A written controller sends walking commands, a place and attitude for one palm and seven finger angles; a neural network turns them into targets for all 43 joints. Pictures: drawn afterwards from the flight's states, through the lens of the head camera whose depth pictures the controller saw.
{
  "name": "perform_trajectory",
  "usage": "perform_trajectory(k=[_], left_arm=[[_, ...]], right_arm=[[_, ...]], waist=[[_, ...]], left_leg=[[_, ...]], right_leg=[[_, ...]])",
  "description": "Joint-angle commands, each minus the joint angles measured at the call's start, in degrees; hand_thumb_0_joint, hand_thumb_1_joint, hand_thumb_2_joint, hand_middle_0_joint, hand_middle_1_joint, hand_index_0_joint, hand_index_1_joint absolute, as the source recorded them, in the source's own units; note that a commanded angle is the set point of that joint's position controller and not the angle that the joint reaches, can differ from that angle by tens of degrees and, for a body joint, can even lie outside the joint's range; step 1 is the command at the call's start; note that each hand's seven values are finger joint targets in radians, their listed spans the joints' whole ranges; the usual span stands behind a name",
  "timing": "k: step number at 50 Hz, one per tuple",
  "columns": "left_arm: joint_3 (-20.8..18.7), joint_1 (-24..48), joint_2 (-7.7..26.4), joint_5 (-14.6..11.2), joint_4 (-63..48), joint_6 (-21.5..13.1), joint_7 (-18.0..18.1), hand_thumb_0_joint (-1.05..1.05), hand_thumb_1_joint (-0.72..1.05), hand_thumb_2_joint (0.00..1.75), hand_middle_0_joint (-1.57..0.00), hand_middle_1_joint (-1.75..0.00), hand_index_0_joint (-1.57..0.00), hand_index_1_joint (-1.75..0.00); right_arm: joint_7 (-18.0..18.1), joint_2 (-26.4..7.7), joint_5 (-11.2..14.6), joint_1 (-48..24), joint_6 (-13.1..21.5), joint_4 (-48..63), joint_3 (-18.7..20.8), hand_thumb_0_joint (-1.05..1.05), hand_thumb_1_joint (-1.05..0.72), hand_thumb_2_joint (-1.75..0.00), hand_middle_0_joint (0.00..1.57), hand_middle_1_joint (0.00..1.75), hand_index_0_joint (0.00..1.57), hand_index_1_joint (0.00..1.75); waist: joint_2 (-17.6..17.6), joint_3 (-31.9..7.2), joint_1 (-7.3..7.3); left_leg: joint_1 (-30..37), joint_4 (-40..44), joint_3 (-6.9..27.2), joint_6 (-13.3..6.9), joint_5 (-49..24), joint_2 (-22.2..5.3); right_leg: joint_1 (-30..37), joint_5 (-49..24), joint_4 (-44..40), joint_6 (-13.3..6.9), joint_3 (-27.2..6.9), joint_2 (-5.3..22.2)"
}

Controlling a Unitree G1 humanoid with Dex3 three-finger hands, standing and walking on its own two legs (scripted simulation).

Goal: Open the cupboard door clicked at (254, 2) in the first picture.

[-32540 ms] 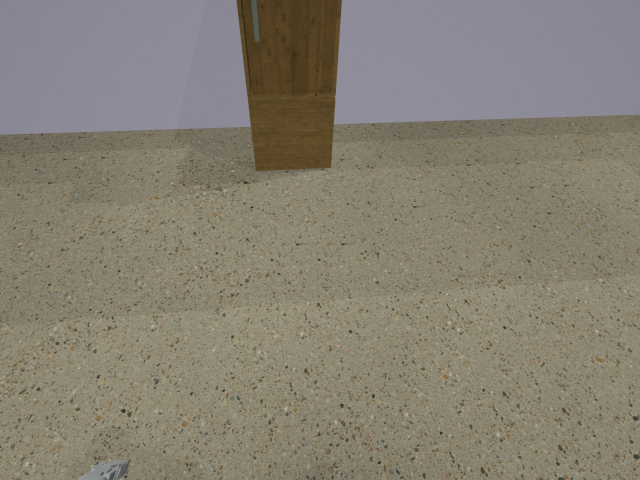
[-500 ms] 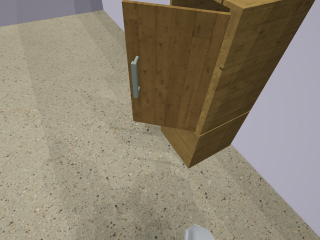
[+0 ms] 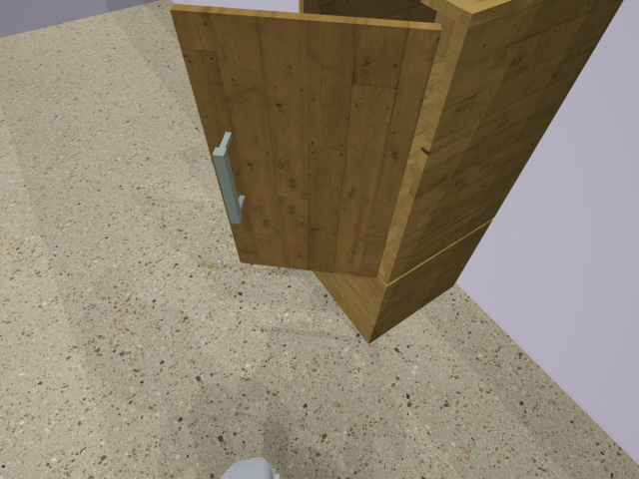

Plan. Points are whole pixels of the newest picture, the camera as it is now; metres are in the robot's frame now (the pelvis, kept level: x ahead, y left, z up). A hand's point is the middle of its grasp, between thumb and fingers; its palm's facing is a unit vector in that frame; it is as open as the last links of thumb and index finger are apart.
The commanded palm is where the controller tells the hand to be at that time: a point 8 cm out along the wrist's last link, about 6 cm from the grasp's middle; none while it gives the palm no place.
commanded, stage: come to a stop and stand still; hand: left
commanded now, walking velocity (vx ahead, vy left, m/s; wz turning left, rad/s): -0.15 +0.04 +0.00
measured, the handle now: (231, 180) +0.58 +0.19 -0.03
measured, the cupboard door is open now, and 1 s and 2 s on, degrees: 49 49 49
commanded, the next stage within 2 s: look again from close up in 1.80 s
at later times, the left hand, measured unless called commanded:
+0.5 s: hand out of the picture +0.00 +0.25 -0.18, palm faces -0.02 -0.98 -0.19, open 7.3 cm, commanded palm none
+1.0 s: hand out of the picture -0.01 +0.15 -0.18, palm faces +0.02 -0.98 -0.19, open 7.2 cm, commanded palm none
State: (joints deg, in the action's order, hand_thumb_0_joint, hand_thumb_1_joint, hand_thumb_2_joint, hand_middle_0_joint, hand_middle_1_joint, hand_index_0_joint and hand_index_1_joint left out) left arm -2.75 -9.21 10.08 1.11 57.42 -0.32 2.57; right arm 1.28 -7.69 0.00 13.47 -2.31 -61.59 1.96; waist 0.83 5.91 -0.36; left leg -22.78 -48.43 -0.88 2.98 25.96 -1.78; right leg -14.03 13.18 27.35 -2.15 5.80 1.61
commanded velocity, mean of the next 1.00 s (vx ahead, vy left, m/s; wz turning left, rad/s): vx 0.00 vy -0.06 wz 0.00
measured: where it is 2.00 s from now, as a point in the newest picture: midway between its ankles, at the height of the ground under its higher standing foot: outside the picture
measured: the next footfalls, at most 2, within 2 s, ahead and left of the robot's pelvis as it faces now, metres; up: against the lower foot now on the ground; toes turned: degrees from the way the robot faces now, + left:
left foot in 0.14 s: +0.03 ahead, +0.12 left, +0.00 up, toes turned +2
right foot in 0.66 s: -0.04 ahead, -0.12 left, +0.00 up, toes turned -5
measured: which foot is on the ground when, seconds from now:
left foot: up 0.00-0.12, down 0.14-1.00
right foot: down 0.00-0.14, up 0.16-0.64, down 0.66-1.00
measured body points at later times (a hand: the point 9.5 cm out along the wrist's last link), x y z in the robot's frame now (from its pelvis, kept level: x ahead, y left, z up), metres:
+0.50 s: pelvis -0.02 +0.05 +0.01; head +0.02 +0.08 +0.45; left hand +0.01 +0.30 -0.16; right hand +0.03 -0.19 -0.13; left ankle +0.04 +0.14 -0.74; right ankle -0.10 -0.12 -0.67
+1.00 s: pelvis -0.03 -0.03 +0.00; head -0.01 -0.02 +0.45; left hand -0.01 +0.20 -0.16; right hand -0.05 -0.24 -0.16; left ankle -0.01 +0.11 -0.74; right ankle -0.08 -0.12 -0.74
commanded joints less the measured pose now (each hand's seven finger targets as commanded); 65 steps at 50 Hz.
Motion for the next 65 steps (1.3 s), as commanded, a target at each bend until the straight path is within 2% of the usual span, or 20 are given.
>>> perform_trajectory(k=[1,5,6,7,8,9,11,17,25,29,31,33,34,37,41,43,45,47,53,65], left_arm=[[-2.29,-3.19,9.62,0.35,-2.11,0.12,0.15,0.0,0.9,0.9,-0.2,-0.3,-0.2,-0.3],[-2.12,-1.6,9.3,0.04,-2.27,1.03,-0.12,0.0,0.9,0.9,-0.2,-0.3,-0.2,-0.3],[-1.63,-3.74,6.67,-0.28,-2.67,1.58,-0.25,0.0,0.9,0.9,-0.2,-0.3,-0.2,-0.3],[-0.79,-5.72,3.59,-0.82,-3.1,2.17,-0.36,0.0,0.9,0.9,-0.2,-0.3,-0.2,-0.3],[-0.79,-4.66,4.9,-0.48,-3.2,2.59,-0.08,0.0,0.9,0.9,-0.2,-0.3,-0.2,-0.3],[-1.1,-5.17,5.74,-0.38,-2.94,3.04,-0.31,0.0,0.9,0.9,-0.2,-0.3,-0.2,-0.3],[-1.69,-5.82,6.51,0.11,-1.4,3.45,-1.01,0.0,0.9,0.9,-0.2,-0.3,-0.2,-0.3],[-2.1,-7.4,7.15,0.31,-1.01,3.38,-2.0,0.0,0.9,0.9,-0.2,-0.3,-0.2,-0.3],[-1.09,-4.65,4.65,0.15,-2.24,3.19,-2.77,0.0,0.9,0.9,-0.2,-0.3,-0.2,-0.3],[-0.6,-8.1,3.49,-0.32,-0.55,2.44,-2.6,0.0,0.9,0.9,-0.2,-0.3,-0.2,-0.3],[-0.84,-12.95,5.19,-0.2,1.5,2.13,-2.08,0.0,0.9,0.9,-0.2,-0.3,-0.2,-0.3],[-1.33,-9.67,10.92,0.26,0.5,1.52,-1.22,0.0,0.9,0.9,-0.2,-0.3,-0.2,-0.3],[-0.66,-5.6,10.82,0.24,-1.04,1.52,-1.12,0.0,0.9,0.9,-0.2,-0.3,-0.2,-0.3],[0.28,-2.1,6.93,-0.3,-0.17,0.15,-1.01,0.0,0.9,0.9,-0.2,-0.3,-0.2,-0.3],[0.75,-4.37,5.69,-0.7,2.22,-0.67,-0.76,0.0,0.9,0.9,-0.2,-0.3,-0.2,-0.3],[1.17,-7.14,4.01,-1.29,3.23,-0.58,-0.75,0.0,0.9,0.9,-0.2,-0.3,-0.2,-0.3],[1.34,-7.41,3.49,-1.19,3.71,-0.2,-0.44,0.0,0.9,0.9,-0.2,-0.3,-0.2,-0.3],[1.09,-7.03,4.48,-1.26,4.54,0.11,-0.61,0.0,0.9,0.9,-0.2,-0.3,-0.2,-0.3],[1.3,-7.93,3.81,-0.93,5.34,-0.1,-0.57,0.0,0.9,0.9,-0.2,-0.3,-0.2,-0.3],[1.54,-11.24,3.28,-0.81,6.62,-0.56,-0.34,0.0,0.9,0.9,-0.2,-0.3,-0.2,-0.3]], right_arm=[[-0.09,-4.02,-0.29,4.43,-0.38,2.63,1.55,0.0,-0.9,-0.9,0.2,0.3,0.2,0.3],[-0.15,-5.77,-0.49,6.2,0.51,2.49,1.89,0.0,-0.9,-0.9,0.2,0.3,0.2,0.3],[-0.17,-9.04,-0.89,6.32,1.25,3.02,2.33,0.0,-0.9,-0.9,0.2,0.3,0.2,0.3],[0.18,-13.58,-1.4,5.18,1.51,4.56,2.94,0.0,-0.9,-0.9,0.2,0.3,0.2,0.3],[0.72,-13.64,-1.65,3.81,1.36,5.48,2.73,0.0,-0.9,-0.9,0.2,0.3,0.2,0.3],[1.19,-13.1,-1.76,0.65,1.71,6.55,2.11,0.0,-0.9,-0.9,0.2,0.3,0.2,0.3],[1.89,-12.35,-1.81,-2.77,1.83,7.5,1.56,0.0,-0.9,-0.9,0.2,0.3,0.2,0.3],[2.28,-12.86,-1.33,0.81,2.33,6.64,1.95,0.0,-0.9,-0.9,0.2,0.3,0.2,0.3],[1.65,-13.46,-1.76,4.4,2.32,4.69,3.07,0.0,-0.9,-0.9,0.2,0.3,0.2,0.3],[0.92,-13.82,-1.84,2.9,1.84,4.05,3.4,0.0,-0.9,-0.9,0.2,0.3,0.2,0.3],[0.73,-11.54,-1.24,2.07,1.41,3.84,3.22,0.0,-0.9,-0.9,0.2,0.3,0.2,0.3],[0.06,-5.39,-0.87,0.49,0.87,5.17,1.57,0.0,-0.9,-0.9,0.2,0.3,0.2,0.3],[-0.48,-6.62,-1.3,-0.54,0.63,5.29,1.59,0.0,-0.9,-0.9,0.2,0.3,0.2,0.3],[-0.39,-6.01,-1.62,3.05,0.66,1.75,1.45,0.0,-0.9,-0.9,0.2,0.3,0.2,0.3],[0.15,-4.22,-1.1,6.75,1.84,-1.1,0.5,0.0,-0.9,-0.9,0.2,0.3,0.2,0.3],[0.8,-6.06,-0.95,7.47,2.98,-2.47,0.16,0.0,-0.9,-0.9,0.2,0.3,0.2,0.3],[1.37,-6.75,-0.98,6.71,2.71,-2.78,0.05,0.0,-0.9,-0.9,0.2,0.3,0.2,0.3],[1.52,-6.01,-0.91,6.16,2.66,-3.47,-0.21,0.0,-0.9,-0.9,0.2,0.3,0.2,0.3],[1.47,-5.17,-0.74,5.32,2.25,-3.49,-0.18,0.0,-0.9,-0.9,0.2,0.3,0.2,0.3],[1.57,-5.31,-0.84,3.83,2.41,-3.67,-0.68,0.0,-0.9,-0.9,0.2,0.3,0.2,0.3]], waist=[[9.1,-7.9,0.73],[7.62,-7.51,-1.72],[-3.73,-8.62,-1.13],[-17.36,-8.06,-0.63],[-14.71,-6.35,-1.16],[-11.17,-5.13,-0.09],[-11.34,-2.76,1.0],[-8.22,-8.37,-0.33],[-11.36,-9.87,-2.6],[-11.18,-8.39,-0.47],[-5.19,-7.39,1.57],[13.28,-1.72,1.16],[9.81,0.04,0.94],[11.29,1.62,-1.04],[4.06,-1.32,-1.51],[-2.98,-4.17,-0.03],[-0.56,-1.95,0.13],[-4.69,-3.12,0.11],[1.2,-2.72,-0.18],[-0.19,-2.27,0.07]], left_leg=[[2.52,3.47,-1.22,0.59,-2.53,1.24],[14.46,21.22,-1.31,-0.36,-17.41,0.29],[17.8,25.23,6.74,-2.93,-26.83,-7.33],[12.13,30.59,19.05,-9.14,-37.23,-18.79],[5.18,32.32,19.42,-12.74,-33.83,-20.24],[2.76,34.77,17.63,-13.15,-25.8,-19.27],[3.51,34.98,14.51,-11.41,-19.88,-15.92],[15.55,34.14,11.66,-10.52,-21.34,-15.64],[17.29,34.54,11.59,-10.66,-16.55,-15.52],[8.87,34.11,10.72,-8.82,-8.09,-12.46],[1.99,30.08,6.01,-4.94,-3.72,-7.37],[-3.06,17.39,-2.24,-1.1,-1.42,0.13],[-0.5,11.65,-0.78,-1.67,-0.32,-0.16],[1.49,7.85,-0.29,-1.61,-6.4,-0.89],[10.11,21.05,-0.24,-1.3,-17.63,-1.11],[14.46,23.4,4.07,-3.25,-32.12,-5.07],[12.39,23.97,3.84,-3.48,-28.6,-5.87],[12.94,24.06,3.35,-3.28,-30.32,-5.01],[13.21,24.98,1.96,-2.75,-23.3,-4.36],[15.45,24.91,1.15,-2.63,-25.87,-4.12]], right_leg=[[4.62,-38.46,-4.24,-7.9,-9.03,14.41],[-3.11,-19.23,1.23,-3.42,-8.27,11.21],[-7.56,-4.48,7.24,-0.21,-5.12,5.87],[-8.73,17.33,15.45,3.08,-1.62,0.37],[-5.07,21.72,23.81,2.37,-6.55,-0.31],[-5.55,20.15,28.36,2.28,-8.48,-0.17],[-9.58,14.55,32.64,2.63,-10.0,-0.41],[-14.95,9.46,34.99,4.65,-9.22,0.12],[-9.67,13.79,20.33,4.25,-5.36,0.74],[2.2,9.64,3.28,2.82,-1.95,-1.32],[11.5,2.55,-8.66,1.9,-2.75,0.0],[2.48,20.35,-20.6,-3.94,-19.31,15.26],[-3.84,23.18,-21.36,-5.86,-19.5,16.93],[-2.54,2.86,-15.51,-5.85,-12.36,11.38],[0.61,-12.99,-6.88,-3.51,-8.37,8.92],[1.85,-11.71,-4.13,-0.41,-6.44,4.85],[2.48,-7.89,-7.29,-0.09,-7.65,4.28],[4.49,-10.27,-6.29,-0.06,-7.04,4.62],[5.22,-8.67,-9.22,-0.1,-7.23,4.81],[5.69,-15.65,-9.18,0.04,-7.55,5.41]])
